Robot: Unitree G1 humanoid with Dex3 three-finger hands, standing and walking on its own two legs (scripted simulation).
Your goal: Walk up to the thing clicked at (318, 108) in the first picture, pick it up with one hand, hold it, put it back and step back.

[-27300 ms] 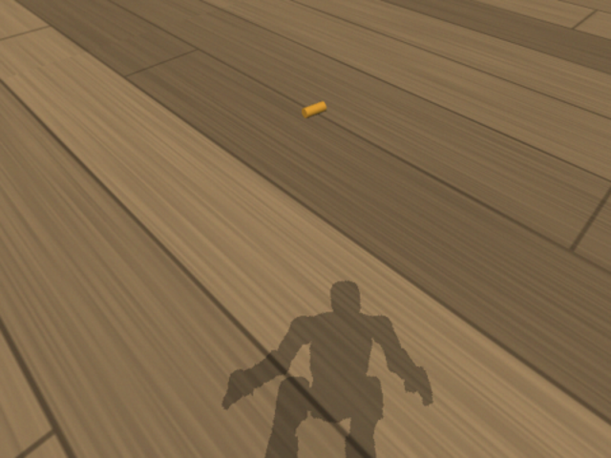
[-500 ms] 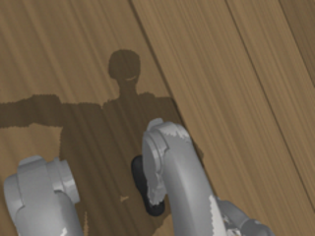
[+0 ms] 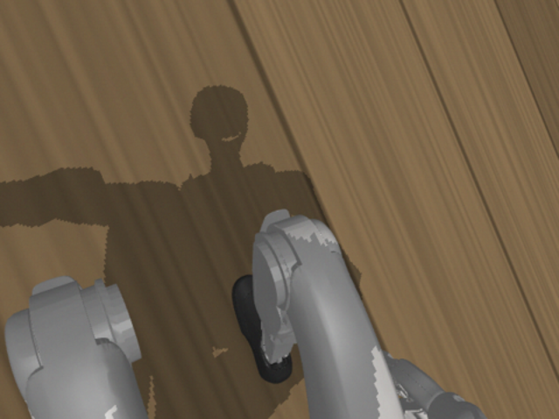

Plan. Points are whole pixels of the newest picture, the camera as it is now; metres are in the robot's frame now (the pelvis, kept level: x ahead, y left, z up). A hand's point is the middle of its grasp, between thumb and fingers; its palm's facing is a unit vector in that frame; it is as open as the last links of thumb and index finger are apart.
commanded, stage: withdraw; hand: left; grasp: from above
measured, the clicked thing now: out of the picture +0.44 +0.33 -0.26
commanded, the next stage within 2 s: home in 0.96 s
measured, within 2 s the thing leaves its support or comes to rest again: neither
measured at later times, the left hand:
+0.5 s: hand out of the picture +0.45 +0.36 -0.12, palm faces -0.29 -0.06 -0.96, open 12.9 cm
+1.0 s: hand out of the picture +0.40 +0.34 -0.10, palm faces -0.51 -0.09 -0.86, open 12.3 cm
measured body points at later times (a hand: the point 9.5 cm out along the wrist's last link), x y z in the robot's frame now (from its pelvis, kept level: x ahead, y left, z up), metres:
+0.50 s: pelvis +0.01 +0.00 +0.03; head +0.22 +0.11 +0.41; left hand +0.46 +0.36 -0.07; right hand +0.09 -0.26 -0.06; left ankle +0.06 +0.12 -0.26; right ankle +0.13 -0.14 -0.26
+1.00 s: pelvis -0.02 -0.02 +0.06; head +0.20 +0.08 +0.44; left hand +0.42 +0.34 -0.05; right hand +0.07 -0.30 -0.04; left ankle +0.06 +0.12 -0.26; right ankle +0.13 -0.14 -0.26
